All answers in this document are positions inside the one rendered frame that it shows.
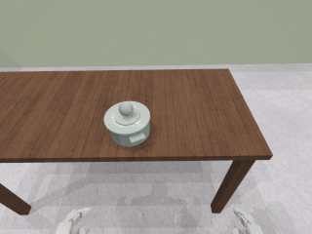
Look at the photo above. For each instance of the knob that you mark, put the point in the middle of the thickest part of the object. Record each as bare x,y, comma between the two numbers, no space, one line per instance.
125,108

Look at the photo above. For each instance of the left robot hand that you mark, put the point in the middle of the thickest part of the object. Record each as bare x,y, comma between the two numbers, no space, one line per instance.
66,226

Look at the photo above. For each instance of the table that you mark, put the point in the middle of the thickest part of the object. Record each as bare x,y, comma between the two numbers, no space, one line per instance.
195,115

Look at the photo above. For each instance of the right robot hand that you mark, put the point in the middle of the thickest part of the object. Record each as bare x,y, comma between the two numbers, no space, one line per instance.
248,221

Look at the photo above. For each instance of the lid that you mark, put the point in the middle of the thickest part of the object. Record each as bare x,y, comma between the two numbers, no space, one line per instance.
121,125

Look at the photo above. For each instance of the pot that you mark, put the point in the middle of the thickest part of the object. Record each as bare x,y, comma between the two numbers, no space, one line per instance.
132,140

